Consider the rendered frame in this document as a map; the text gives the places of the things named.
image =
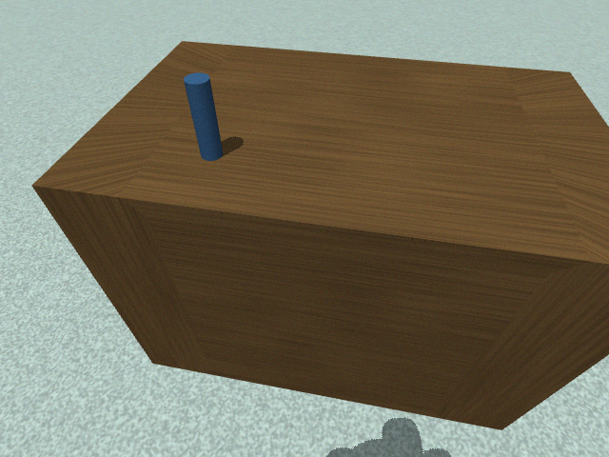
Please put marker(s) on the can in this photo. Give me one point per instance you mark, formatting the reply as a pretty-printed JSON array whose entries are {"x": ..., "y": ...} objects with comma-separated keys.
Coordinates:
[{"x": 201, "y": 103}]

